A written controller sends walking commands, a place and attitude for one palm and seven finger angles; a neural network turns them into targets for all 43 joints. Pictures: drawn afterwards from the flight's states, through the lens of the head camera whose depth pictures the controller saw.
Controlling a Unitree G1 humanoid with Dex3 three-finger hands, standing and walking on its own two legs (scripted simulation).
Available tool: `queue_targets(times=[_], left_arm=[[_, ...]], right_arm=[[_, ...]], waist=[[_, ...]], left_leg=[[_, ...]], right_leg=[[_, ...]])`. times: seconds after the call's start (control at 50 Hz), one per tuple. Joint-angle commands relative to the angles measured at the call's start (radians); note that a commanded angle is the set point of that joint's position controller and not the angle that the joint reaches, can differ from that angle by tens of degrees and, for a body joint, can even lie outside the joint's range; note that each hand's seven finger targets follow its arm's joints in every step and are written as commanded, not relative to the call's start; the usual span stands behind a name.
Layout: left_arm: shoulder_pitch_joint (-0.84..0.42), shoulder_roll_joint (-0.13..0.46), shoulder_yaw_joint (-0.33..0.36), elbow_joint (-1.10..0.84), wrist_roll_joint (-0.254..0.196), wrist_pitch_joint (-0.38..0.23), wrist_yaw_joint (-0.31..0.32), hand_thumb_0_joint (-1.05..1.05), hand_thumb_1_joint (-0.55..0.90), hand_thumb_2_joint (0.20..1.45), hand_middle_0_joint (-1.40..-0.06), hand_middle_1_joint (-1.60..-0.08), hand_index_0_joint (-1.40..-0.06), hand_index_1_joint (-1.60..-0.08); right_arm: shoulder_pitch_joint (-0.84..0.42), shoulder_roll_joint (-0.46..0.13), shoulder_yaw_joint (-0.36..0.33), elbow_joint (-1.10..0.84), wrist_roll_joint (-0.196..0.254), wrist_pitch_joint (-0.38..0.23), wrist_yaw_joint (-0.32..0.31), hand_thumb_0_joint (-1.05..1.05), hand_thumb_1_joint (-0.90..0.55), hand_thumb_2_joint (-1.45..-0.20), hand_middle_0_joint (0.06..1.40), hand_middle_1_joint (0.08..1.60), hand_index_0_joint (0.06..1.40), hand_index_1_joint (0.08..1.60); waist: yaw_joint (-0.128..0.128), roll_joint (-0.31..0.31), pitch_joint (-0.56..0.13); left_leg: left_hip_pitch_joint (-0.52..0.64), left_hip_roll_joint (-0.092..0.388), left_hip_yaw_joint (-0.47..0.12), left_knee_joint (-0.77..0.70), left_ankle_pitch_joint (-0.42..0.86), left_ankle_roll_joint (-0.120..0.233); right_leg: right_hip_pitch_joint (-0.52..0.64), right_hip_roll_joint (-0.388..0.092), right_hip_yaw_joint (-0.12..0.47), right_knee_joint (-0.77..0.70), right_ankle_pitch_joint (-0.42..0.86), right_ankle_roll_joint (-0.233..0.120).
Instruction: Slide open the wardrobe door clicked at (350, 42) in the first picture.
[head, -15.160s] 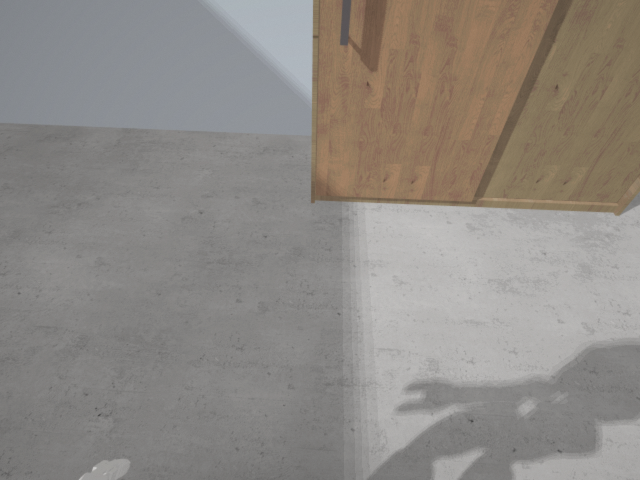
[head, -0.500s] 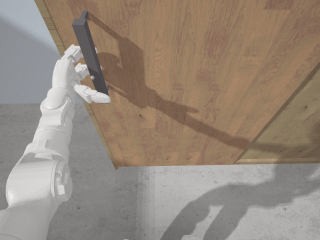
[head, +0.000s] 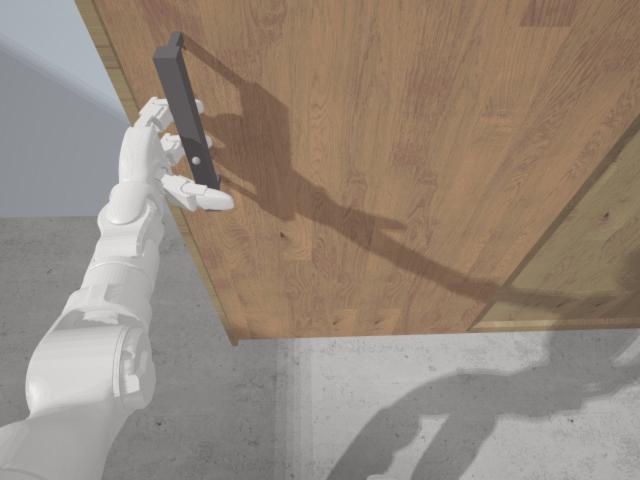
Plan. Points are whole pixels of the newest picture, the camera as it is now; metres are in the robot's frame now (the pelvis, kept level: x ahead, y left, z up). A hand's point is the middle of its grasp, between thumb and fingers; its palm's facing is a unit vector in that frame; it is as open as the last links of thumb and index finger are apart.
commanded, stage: slide the fingers in behind the handle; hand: left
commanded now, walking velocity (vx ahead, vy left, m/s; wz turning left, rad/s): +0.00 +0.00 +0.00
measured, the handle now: (197, 133) +0.54 +0.15 +0.13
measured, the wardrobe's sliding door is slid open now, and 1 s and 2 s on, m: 0.00 0.00 0.00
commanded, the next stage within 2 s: grip the handle and tug to test in 0.32 s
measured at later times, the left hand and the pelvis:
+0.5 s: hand (195, 161) +0.48 +0.14 +0.13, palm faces -0.02 -1.00 -0.02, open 13.9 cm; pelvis +0.00 +0.00 +0.00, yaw +0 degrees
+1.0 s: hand (196, 158) +0.49 +0.14 +0.13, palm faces +0.00 -1.00 -0.02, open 7.5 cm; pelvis +0.01 +0.00 +0.00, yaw +0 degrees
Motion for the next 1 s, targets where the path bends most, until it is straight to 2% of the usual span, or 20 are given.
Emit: queue_targets(times=[0.0, 0.02, 0.04, 0.08, 0.1, 0.12, 0.14, 0.18, 0.2, 0.26, 0.3, 0.36, 0.4, 0.44, 0.5, 0.56, 0.72, 0.78, 0.86, 0.98], left_arm=[[-0.49, 0.185, 0.021, -0.216, -0.01, -0.068, -0.001, 0.0, -0.5, 0.3, -0.3, -1.2, -0.3, -1.2], [-0.485, 0.215, 0.042, -0.223, -0.007, -0.071, 0.001, 0.0, -0.5, 0.3, -0.3, -1.2, -0.3, -1.2], [-0.497, 0.187, 0.015, -0.217, -0.005, -0.068, -0.001, 0.0, -0.5, 0.3, -0.3, -1.2, -0.3, -1.2], [-0.496, 0.206, 0.031, -0.217, 0.001, -0.068, 0.002, 0.0, -0.5, 0.3, -0.3, -1.2, -0.3, -1.2], [-0.49, 0.168, 0.002, -0.207, -0.002, -0.062, 0.0, 0.0, -0.5, 0.3, -0.3, -1.2, -0.3, -1.2], [-0.504, 0.196, 0.025, -0.217, -0.001, -0.067, 0.004, 0.0, -0.5, 0.3, -0.3, -1.2, -0.3, -1.2], [-0.5, 0.167, -0.001, -0.213, 0.0, -0.065, 0.001, 0.0, -0.5, 0.3, -0.3, -1.2, -0.3, -1.2], [-0.527, 0.159, -0.007, -0.192, -0.001, -0.06, 0.003, 0.0, -0.5, 0.3, -0.3, -1.2, -0.3, -1.2], [-0.544, 0.175, 0.004, -0.201, -0.003, -0.062, 0.007, 0.0, -0.5, 0.3, -0.3, -1.2, -0.3, -1.2], [-0.542, 0.165, 0.007, -0.239, -0.01, -0.075, 0.013, 0.0, -0.5, 0.3, -0.3, -1.2, -0.3, -1.2], [-0.522, 0.203, 0.04, -0.265, -0.011, -0.085, 0.014, 0.0, -0.5, 0.3, -0.3, -1.2, -0.3, -1.2], [-0.487, 0.212, 0.045, -0.21, -0.002, -0.074, 0.012, 0.0, -0.5, 0.3, -0.3, -1.2, -0.3, -1.2], [-0.486, 0.186, 0.017, -0.214, 0.005, -0.066, 0.008, 0.0, -0.5, 0.3, -0.3, -1.2, -0.3, -1.2], [-0.491, 0.193, 0.022, -0.227, 0.002, -0.063, 0.006, 0.0, -0.407, 0.34, -0.31, -1.213, -0.31, -1.213], [-0.517, 0.215, 0.04, -0.207, -0.009, -0.06, -0.001, 0.0, -0.267, 0.4, -0.325, -1.233, -0.325, -1.233], [-0.524, 0.164, -0.004, -0.24, -0.007, -0.074, -0.007, 0.0, -0.127, 0.46, -0.34, -1.253, -0.34, -1.253], [-0.476, 0.169, 0.01, -0.269, -0.015, -0.076, -0.002, 0.0, 0.247, 0.62, -0.38, -1.307, -0.38, -1.307], [-0.492, 0.184, 0.012, -0.232, -0.009, -0.066, -0.003, 0.0, 0.387, 0.68, -0.395, -1.327, -0.395, -1.327], [-0.479, 0.177, 0.01, -0.262, -0.01, -0.069, -0.006, 0.0, 0.573, 0.76, -0.415, -1.353, -0.415, -1.353], [-0.438, 0.171, 0.015, -0.265, -0.022, -0.059, -0.017, 0.0, 0.853, 0.88, -0.445, -1.393, -0.445, -1.393]], right_arm=[[0.077, -0.149, -0.057, -0.076, -0.006, -0.038, -0.01, 0.0, -0.9, -0.9, 0.2, 0.3, 0.2, 0.3], [0.081, -0.154, -0.056, -0.079, -0.006, -0.036, -0.013, 0.0, -0.9, -0.9, 0.2, 0.3, 0.2, 0.3], [0.075, -0.148, -0.054, -0.075, -0.005, -0.036, -0.011, 0.0, -0.9, -0.9, 0.2, 0.3, 0.2, 0.3], [0.08, -0.15, -0.056, -0.074, -0.006, -0.034, -0.011, 0.0, -0.9, -0.9, 0.2, 0.3, 0.2, 0.3], [0.074, -0.146, -0.053, -0.079, -0.006, -0.034, -0.009, 0.0, -0.9, -0.9, 0.2, 0.3, 0.2, 0.3], [0.08, -0.149, -0.055, -0.079, -0.006, -0.035, -0.011, 0.0, -0.9, -0.9, 0.2, 0.3, 0.2, 0.3], [0.075, -0.145, -0.053, -0.077, -0.005, -0.035, -0.009, 0.0, -0.9, -0.9, 0.2, 0.3, 0.2, 0.3], [0.079, -0.146, -0.052, -0.069, -0.007, -0.035, -0.01, 0.0, -0.9, -0.9, 0.2, 0.3, 0.2, 0.3], [0.082, -0.149, -0.055, -0.068, -0.007, -0.035, -0.01, 0.0, -0.9, -0.9, 0.2, 0.3, 0.2, 0.3], [0.082, -0.147, -0.057, -0.07, -0.01, -0.04, -0.009, 0.0, -0.9, -0.9, 0.2, 0.3, 0.2, 0.3], [0.085, -0.148, -0.058, -0.071, -0.013, -0.041, -0.006, 0.0, -0.9, -0.9, 0.2, 0.3, 0.2, 0.3], [0.085, -0.148, -0.055, -0.067, -0.011, -0.033, -0.007, 0.0, -0.9, -0.9, 0.2, 0.3, 0.2, 0.3], [0.08, -0.145, -0.055, -0.076, -0.008, -0.03, -0.005, 0.0, -0.9, -0.9, 0.2, 0.3, 0.2, 0.3], [0.075, -0.146, -0.055, -0.081, -0.008, -0.03, -0.007, 0.0, -0.9, -0.9, 0.2, 0.3, 0.2, 0.3], [0.078, -0.148, -0.053, -0.075, -0.006, -0.028, -0.012, 0.0, -0.9, -0.9, 0.2, 0.3, 0.2, 0.3], [0.073, -0.14, -0.052, -0.076, -0.006, -0.036, -0.011, 0.0, -0.9, -0.9, 0.2, 0.3, 0.2, 0.3], [0.078, -0.147, -0.06, -0.08, -0.007, -0.039, -0.007, 0.0, -0.9, -0.9, 0.2, 0.3, 0.2, 0.3], [0.074, -0.147, -0.056, -0.071, -0.006, -0.034, -0.009, 0.0, -0.9, -0.9, 0.2, 0.3, 0.2, 0.3], [0.073, -0.144, -0.058, -0.074, -0.006, -0.036, -0.009, 0.0, -0.9, -0.9, 0.2, 0.3, 0.2, 0.3], [0.073, -0.144, -0.058, -0.082, -0.005, -0.031, -0.007, 0.0, -0.9, -0.9, 0.2, 0.3, 0.2, 0.3]], waist=[[-0.007, -0.012, -0.37], [0.001, -0.018, -0.379], [-0.009, 0.016, -0.367], [-0.001, 0.001, -0.363], [-0.007, 0.008, -0.351], [-0.007, 0.002, -0.353], [-0.008, 0.036, -0.355], [-0.019, 0.017, -0.328], [-0.023, -0.012, -0.333], [-0.014, 0.021, -0.407], [0.004, 0.015, -0.447], [-0.003, -0.029, -0.379], [-0.007, -0.019, -0.353], [-0.006, 0.011, -0.365], [-0.012, -0.029, -0.337], [-0.012, 0.055, -0.379], [-0.003, -0.014, -0.408], [-0.008, -0.008, -0.347], [-0.002, 0.029, -0.394], [0.004, -0.012, -0.391]], left_leg=[[0.192, -0.025, -0.015, -0.07, 0.246, 0.026], [0.184, -0.026, -0.018, -0.07, 0.262, 0.027], [0.193, -0.026, -0.017, -0.071, 0.26, 0.024], [0.188, -0.024, -0.021, -0.071, 0.262, 0.023], [0.184, -0.026, -0.017, -0.073, 0.25, 0.023], [0.189, -0.026, -0.02, -0.069, 0.265, 0.026], [0.197, -0.026, -0.02, -0.068, 0.264, 0.022], [0.188, -0.023, -0.025, -0.071, 0.248, 0.021], [0.183, -0.023, -0.027, -0.07, 0.238, 0.023], [0.24, -0.022, -0.032, -0.06, 0.305, 0.019], [0.241, -0.023, -0.029, -0.055, 0.33, 0.017], [0.188, -0.023, -0.024, -0.062, 0.306, 0.023], [0.171, -0.026, -0.018, -0.069, 0.282, 0.025], [0.186, -0.028, -0.015, -0.064, 0.284, 0.026], [0.157, -0.028, -0.016, -0.07, 0.24, 0.028], [0.217, -0.027, -0.021, -0.061, 0.281, 0.022], [0.218, -0.026, -0.019, -0.057, 0.327, 0.027], [0.176, -0.028, -0.012, -0.065, 0.269, 0.028], [0.214, -0.029, -0.009, -0.058, 0.314, 0.028], [0.201, -0.029, -0.006, -0.06, 0.341, 0.029]], right_leg=[[0.169, 0.021, -0.006, -0.069, 0.339, -0.02], [0.181, 0.02, -0.008, -0.064, 0.348, -0.022], [0.164, 0.019, -0.007, -0.066, 0.345, -0.021], [0.163, 0.019, -0.01, -0.063, 0.341, -0.023], [0.16, 0.02, -0.009, -0.068, 0.335, -0.022], [0.159, 0.021, -0.01, -0.065, 0.342, -0.024], [0.145, 0.02, -0.011, -0.063, 0.335, -0.023], [0.127, 0.02, -0.014, -0.068, 0.316, -0.023], [0.132, 0.021, -0.012, -0.07, 0.312, -0.021], [0.142, 0.022, -0.015, -0.056, 0.352, -0.022], [0.178, 0.023, -0.011, -0.05, 0.382, -0.023], [0.177, 0.023, -0.013, -0.056, 0.382, -0.02], [0.177, 0.022, -0.012, -0.061, 0.372, -0.021], [0.173, 0.021, -0.008, -0.064, 0.369, -0.021], [0.18, 0.02, -0.005, -0.074, 0.347, -0.02], [0.154, 0.02, -0.009, -0.062, 0.353, -0.024], [0.193, 0.025, -0.011, -0.059, 0.404, -0.021], [0.183, 0.021, -0.004, -0.072, 0.379, -0.02], [0.193, 0.021, -0.003, -0.065, 0.412, -0.021], [0.224, 0.023, -0.005, -0.064, 0.452, -0.019]])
